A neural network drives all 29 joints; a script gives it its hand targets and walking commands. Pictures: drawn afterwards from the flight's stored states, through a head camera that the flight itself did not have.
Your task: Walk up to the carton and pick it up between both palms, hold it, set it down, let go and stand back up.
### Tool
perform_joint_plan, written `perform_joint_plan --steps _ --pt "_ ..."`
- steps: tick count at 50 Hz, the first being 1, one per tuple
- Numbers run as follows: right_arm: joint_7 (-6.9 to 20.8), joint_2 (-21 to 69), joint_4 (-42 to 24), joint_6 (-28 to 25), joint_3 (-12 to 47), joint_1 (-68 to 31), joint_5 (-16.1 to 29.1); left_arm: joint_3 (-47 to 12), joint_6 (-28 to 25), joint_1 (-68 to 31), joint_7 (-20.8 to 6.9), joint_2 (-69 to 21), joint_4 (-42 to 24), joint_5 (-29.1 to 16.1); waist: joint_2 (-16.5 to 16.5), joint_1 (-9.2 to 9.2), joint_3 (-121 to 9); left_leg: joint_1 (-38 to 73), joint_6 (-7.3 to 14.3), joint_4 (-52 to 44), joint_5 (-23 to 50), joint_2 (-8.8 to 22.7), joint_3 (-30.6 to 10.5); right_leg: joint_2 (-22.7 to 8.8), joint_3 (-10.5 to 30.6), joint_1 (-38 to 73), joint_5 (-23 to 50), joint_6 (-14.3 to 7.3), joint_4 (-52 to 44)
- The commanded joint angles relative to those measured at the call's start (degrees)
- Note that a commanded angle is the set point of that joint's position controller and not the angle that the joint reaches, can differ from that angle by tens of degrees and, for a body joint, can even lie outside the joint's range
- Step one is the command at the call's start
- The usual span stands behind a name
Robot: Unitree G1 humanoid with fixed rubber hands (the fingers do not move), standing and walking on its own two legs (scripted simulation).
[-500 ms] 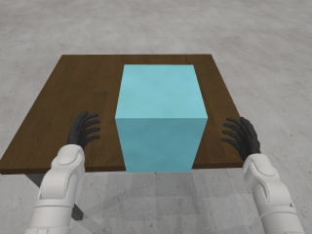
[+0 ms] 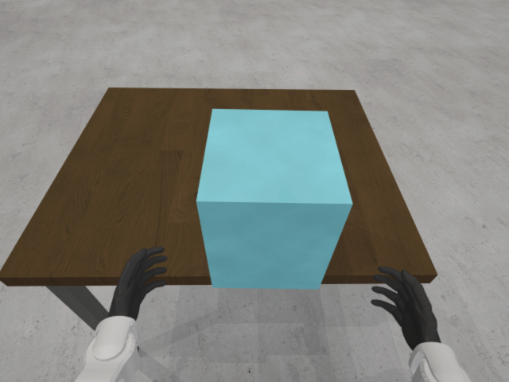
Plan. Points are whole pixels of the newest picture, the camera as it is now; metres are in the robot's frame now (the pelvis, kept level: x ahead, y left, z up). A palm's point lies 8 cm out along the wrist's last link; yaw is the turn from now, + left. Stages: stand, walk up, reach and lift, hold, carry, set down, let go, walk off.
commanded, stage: set down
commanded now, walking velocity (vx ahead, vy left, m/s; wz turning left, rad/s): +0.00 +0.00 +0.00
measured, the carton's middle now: (267, 202) +0.41 +0.01 +0.05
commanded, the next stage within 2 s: let go in 1.12 s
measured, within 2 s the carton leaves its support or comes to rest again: neither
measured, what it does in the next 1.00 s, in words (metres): stands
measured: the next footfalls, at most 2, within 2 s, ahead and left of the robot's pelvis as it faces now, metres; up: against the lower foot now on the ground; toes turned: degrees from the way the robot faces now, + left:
none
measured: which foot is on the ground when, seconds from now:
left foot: down 0.00-1.00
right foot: down 0.00-1.00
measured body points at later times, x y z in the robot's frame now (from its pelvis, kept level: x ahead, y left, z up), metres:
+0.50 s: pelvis +0.01 +0.01 +0.00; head +0.01 +0.01 +0.45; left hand +0.20 +0.23 -0.03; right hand +0.21 -0.21 -0.03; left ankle -0.02 +0.12 -0.75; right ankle +0.00 -0.10 -0.75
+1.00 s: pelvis +0.01 +0.01 +0.00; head +0.01 +0.02 +0.45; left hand +0.16 +0.23 -0.08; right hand +0.17 -0.21 -0.08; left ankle -0.02 +0.12 -0.75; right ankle +0.00 -0.10 -0.75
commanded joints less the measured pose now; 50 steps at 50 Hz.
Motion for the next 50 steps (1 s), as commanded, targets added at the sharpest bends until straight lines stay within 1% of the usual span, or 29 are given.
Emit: perform_joint_plan --steps 1,2,3,4,5,6,7,8,9,10,11,12,13,14,15,16,17,18,19,20,21,22,23,27,30,33,38,41,50 --pt "0.1 -5.9 -10.9 -6.5 -3.5 -5.9 -2.1 0.8 -6.0 -4.0 0.9 4.2 -7.8 0.3 -3.4 0.68 -7.8 2.1 -0.6 -0.3 10.7 -1.0 -1.5 -0.9 2.0 2.1 4.7 -0.6 -2.5" --pt "0.1 -5.0 -9.9 -6.8 -3.9 -5.1 -2.8 0.5 -6.4 -3.2 0.8 4.4 -6.3 0.2 -4.2 0.43 -8.0 1.6 -0.6 -0.2 10.4 -0.9 -1.3 -1.1 2.1 3.0 5.3 -0.6 -2.3" --pt "0.0 -5.3 -12.9 -7.8 -4.4 -5.4 -2.1 0.3 -7.4 -3.8 1.3 5.3 -10.2 -0.1 -3.4 0.86 -9.1 1.5 -0.6 0.1 12.1 -1.0 -1.2 -1.2 2.3 3.7 7.8 -0.4 -1.5" --pt "0.2 -5.7 -7.5 -7.5 -3.8 -3.6 -2.7 0.2 -6.6 -1.9 1.4 4.6 -5.4 1.3 -2.1 0.51 -6.7 1.2 -0.6 0.0 11.8 -0.7 -1.0 -1.1 2.1 3.7 7.2 -0.7 -1.4" --pt "0.2 -4.5 -6.9 -7.3 -2.9 -2.6 -3.1 -0.1 -6.1 -1.3 1.0 5.1 -5.2 1.3 -3.3 -0.11 -5.5 1.5 -0.7 -0.4 10.9 -0.9 -1.0 -0.8 1.7 3.2 6.3 -0.6 -2.1" --pt "0.2 -4.6 -8.3 -7.6 -3.9 -2.9 -3.0 0.0 -6.4 -2.3 1.1 5.2 -7.7 0.3 -2.6 0.02 -6.6 2.3 -0.8 -0.5 11.7 -1.0 -0.8 -0.9 1.6 2.5 6.7 -0.5 -1.8" --pt "0.1 -4.6 -7.9 -7.6 -3.2 -2.2 -3.5 0.0 -6.3 -1.0 1.0 5.1 -6.5 0.5 -2.7 0.21 -6.6 2.6 -1.1 0.1 12.1 -1.0 -0.7 -1.0 1.8 3.3 7.6 -0.8 -1.6" --pt "-0.1 -4.3 -5.4 -7.5 -2.8 -0.9 -3.3 0.4 -6.2 -1.5 0.8 5.8 -6.0 0.9 -2.4 -0.62 -5.7 2.9 -1.1 0.2 11.9 -1.0 -0.7 -1.2 1.6 3.1 7.8 -0.6 -1.7" --pt "0.0 -4.2 -3.9 -7.2 -3.2 -1.8 -3.4 -0.2 -6.1 -2.8 0.6 5.1 -5.5 1.1 -1.1 -1.54 -6.3 3.0 -1.4 0.1 11.6 -0.9 -0.8 -1.1 1.7 2.8 7.2 -1.1 -1.9" --pt "-0.1 -3.5 -2.5 -7.1 -2.4 -1.6 -3.1 0.6 -6.3 -1.9 0.4 5.7 -4.8 1.7 -1.1 -0.51 -5.0 2.6 -1.5 0.6 13.0 -1.1 -0.7 -1.2 1.8 3.6 8.9 -0.5 -1.5" --pt "-0.1 -4.2 -1.5 -6.7 -1.9 -0.8 -3.6 0.7 -5.4 0.2 0.2 5.3 -3.4 2.1 -0.2 -0.77 -4.7 3.3 -1.5 0.2 13.3 -0.7 -1.2 -1.4 1.9 3.7 8.0 -0.8 -2.2" --pt "-0.5 -3.3 -2.4 -6.3 -2.4 -1.8 -3.5 0.7 -5.2 -1.5 -0.1 5.4 -3.3 1.8 -0.5 -0.84 -4.2 2.2 -1.2 0.2 12.0 -0.9 -0.5 -1.5 2.2 4.3 7.0 -0.7 -2.4" --pt "-0.3 -3.3 -3.3 -6.5 -2.3 -1.7 -2.9 1.4 -5.4 -1.6 0.3 5.9 -5.7 1.7 0.6 -0.17 -4.9 2.1 -1.1 0.0 11.9 -0.9 -0.5 -1.6 2.0 4.0 7.2 -0.7 -1.7" --pt "-0.3 -4.2 -2.3 -6.2 -2.3 -3.5 -3.2 0.6 -4.7 -3.0 0.7 5.4 -4.2 2.1 0.0 -0.17 -4.0 1.6 -1.4 -0.4 10.5 -0.8 -0.5 -1.3 1.8 3.2 4.8 -0.9 -1.7" --pt "-0.3 -2.9 2.1 -5.5 -1.9 -1.0 -3.8 1.3 -3.9 -1.2 0.4 5.4 -1.2 3.3 0.3 -0.60 -1.5 1.3 -1.5 -0.5 9.1 -1.0 -0.3 -1.7 2.1 3.5 3.4 -1.3 -2.4" --pt "-0.4 -2.2 -0.3 -5.8 -1.2 -1.1 -3.4 1.8 -4.1 -1.6 0.1 6.8 -3.1 2.9 0.5 0.25 -3.7 2.1 -1.1 0.0 10.4 -1.2 0.0 -1.6 1.8 4.3 5.2 -1.1 -2.0" --pt "-0.7 -2.2 -2.3 -6.0 -2.2 -2.5 -3.6 1.7 -4.4 -2.9 0.3 6.7 -6.1 3.1 1.8 -0.45 -4.8 2.4 -1.5 0.6 11.6 -1.1 -0.1 -1.6 1.8 5.0 6.6 -0.9 -1.5" --pt "-0.2 -3.0 2.9 -5.7 -2.3 -0.9 -4.4 1.0 -3.6 -1.5 0.2 5.1 -2.8 3.8 3.6 -0.82 -3.4 2.9 -2.1 0.4 12.7 -0.6 0.0 -1.3 1.1 3.1 5.2 -1.5 -1.4" --pt "-0.1 -3.0 0.2 -6.2 -2.6 -1.5 -4.6 1.3 -3.8 -1.3 0.1 5.8 -3.5 3.8 2.3 -0.26 -4.2 2.9 -2.0 0.5 12.9 -0.6 0.1 -1.5 1.3 4.1 5.0 -1.5 -1.8" --pt "0.2 -2.6 2.3 -6.3 -2.2 -0.6 -5.0 0.7 -3.8 -0.8 0.0 5.6 -1.5 3.8 2.4 -0.93 -3.4 3.3 -2.2 0.7 11.6 -0.5 -0.3 -1.0 0.7 2.9 3.8 -1.6 -1.8" --pt "0.4 -4.7 1.4 -5.8 -1.6 -7.5 -6.1 3.3 -3.3 -7.2 -0.2 4.8 0.3 3.1 0.9 1.06 -2.3 2.1 -1.0 -0.7 9.3 -1.0 0.9 -1.5 0.9 0.4 3.0 -1.1 -2.5" --pt "0.6 -3.9 3.2 -5.7 -2.0 -5.1 -6.6 2.0 -2.9 -4.1 -0.3 4.5 2.3 3.1 -0.2 0.04 -1.7 2.0 -0.8 -1.2 8.1 -0.6 0.8 -1.4 0.8 1.1 3.0 -0.9 -2.0" --pt "0.6 -4.2 3.1 -5.9 -2.3 -5.3 -7.3 2.6 -2.8 -4.4 -0.5 4.7 2.7 3.1 -0.8 0.69 -1.5 1.7 -0.7 -1.2 8.4 -0.7 1.0 -1.3 0.5 1.2 3.4 -0.7 -2.1" --pt "0.5 -4.5 5.7 -7.0 -2.5 -3.1 -8.1 2.2 -3.0 -1.6 -1.3 5.1 4.9 3.0 -3.3 0.25 -5.0 3.7 -1.0 0.3 13.3 -0.9 1.3 -0.5 0.0 3.9 8.3 0.0 -1.1" --pt "0.5 -4.8 8.5 -8.3 -2.0 -2.5 -8.0 2.8 -3.8 -0.5 -1.9 5.3 6.5 3.9 -3.0 0.27 -7.0 5.4 -1.6 1.7 18.0 -1.1 1.3 -0.1 -0.2 5.0 12.1 -0.1 -0.8" --pt "0.7 -4.6 11.7 -9.5 -1.4 -2.3 -8.2 3.1 -4.4 0.1 -2.2 5.4 7.7 5.0 -1.5 0.30 -6.4 5.8 -2.0 2.2 20.1 -1.1 1.1 -0.1 -0.4 5.0 12.9 -0.5 -0.9" --pt "0.9 -3.5 16.4 -11.0 -0.7 -2.5 -8.6 2.7 -4.4 -0.2 -2.3 5.4 9.5 6.4 1.3 -0.15 -3.5 5.1 -2.2 2.0 18.8 -0.8 1.0 -0.6 -0.5 3.5 10.6 -1.3 -1.2" --pt "0.8 -2.9 18.7 -11.4 -0.6 -2.8 -9.4 2.5 -3.9 -0.8 -2.4 5.7 10.8 6.8 2.0 -0.47 -2.2 4.2 -2.1 1.7 16.4 -0.6 1.2 -0.9 -0.6 2.9 8.6 -1.3 -1.2" --pt "-0.2 -2.1 22.8 -11.5 -1.8 -5.1 -13.4 3.1 -2.3 -2.6 -3.5 7.8 16.6 6.4 -0.6 -0.63 -1.6 1.4 -1.0 1.5 10.0 -0.7 2.4 -1.2 -1.0 3.1 4.6 -0.1 -0.2"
